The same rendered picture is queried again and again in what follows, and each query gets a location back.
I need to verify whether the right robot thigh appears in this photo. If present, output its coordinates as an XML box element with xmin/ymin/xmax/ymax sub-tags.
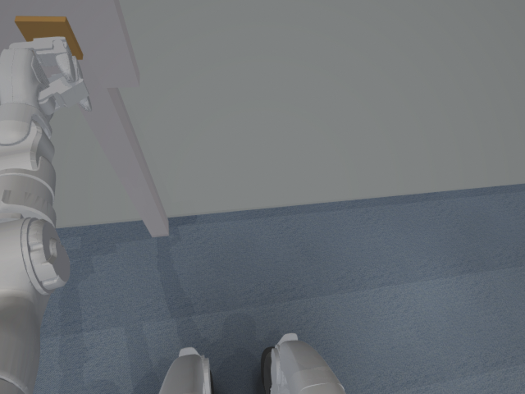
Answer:
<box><xmin>271</xmin><ymin>341</ymin><xmax>346</xmax><ymax>394</ymax></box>

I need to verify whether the left robot thigh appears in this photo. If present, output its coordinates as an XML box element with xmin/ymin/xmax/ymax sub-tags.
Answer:
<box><xmin>159</xmin><ymin>354</ymin><xmax>211</xmax><ymax>394</ymax></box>

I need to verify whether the robot thigh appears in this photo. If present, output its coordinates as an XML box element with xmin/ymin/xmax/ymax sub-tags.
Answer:
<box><xmin>159</xmin><ymin>354</ymin><xmax>211</xmax><ymax>394</ymax></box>
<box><xmin>271</xmin><ymin>341</ymin><xmax>346</xmax><ymax>394</ymax></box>

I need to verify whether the robot left upper arm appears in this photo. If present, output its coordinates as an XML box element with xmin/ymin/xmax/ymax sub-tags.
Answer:
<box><xmin>0</xmin><ymin>218</ymin><xmax>71</xmax><ymax>394</ymax></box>

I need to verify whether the panel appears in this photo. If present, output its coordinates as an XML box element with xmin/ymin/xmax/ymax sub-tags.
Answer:
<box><xmin>0</xmin><ymin>0</ymin><xmax>169</xmax><ymax>237</ymax></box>

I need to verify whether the robot left hand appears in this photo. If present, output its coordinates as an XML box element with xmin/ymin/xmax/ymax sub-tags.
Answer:
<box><xmin>0</xmin><ymin>36</ymin><xmax>92</xmax><ymax>122</ymax></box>

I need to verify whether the left robot forearm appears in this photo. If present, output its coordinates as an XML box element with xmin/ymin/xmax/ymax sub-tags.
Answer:
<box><xmin>0</xmin><ymin>103</ymin><xmax>57</xmax><ymax>230</ymax></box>

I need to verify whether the button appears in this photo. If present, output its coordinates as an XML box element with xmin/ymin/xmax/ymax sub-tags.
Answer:
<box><xmin>15</xmin><ymin>16</ymin><xmax>83</xmax><ymax>60</ymax></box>

